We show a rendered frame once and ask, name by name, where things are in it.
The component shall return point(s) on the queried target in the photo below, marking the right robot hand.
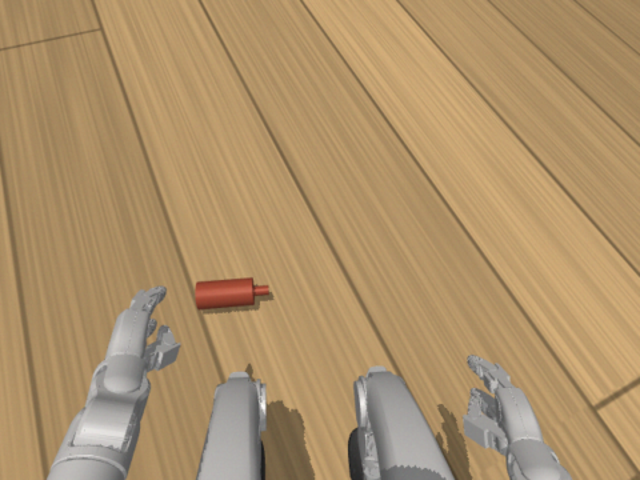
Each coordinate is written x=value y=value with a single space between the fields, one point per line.
x=510 y=416

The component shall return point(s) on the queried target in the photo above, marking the bottle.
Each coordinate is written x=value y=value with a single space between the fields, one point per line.
x=227 y=293

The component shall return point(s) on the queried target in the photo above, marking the right robot arm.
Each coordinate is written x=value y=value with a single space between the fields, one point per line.
x=530 y=459

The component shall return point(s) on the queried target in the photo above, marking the right robot foot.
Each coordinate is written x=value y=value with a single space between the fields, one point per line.
x=355 y=464

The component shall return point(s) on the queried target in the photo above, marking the left robot arm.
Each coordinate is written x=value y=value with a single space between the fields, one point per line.
x=102 y=437

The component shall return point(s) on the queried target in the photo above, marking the left robot hand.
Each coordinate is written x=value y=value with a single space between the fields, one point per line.
x=133 y=326

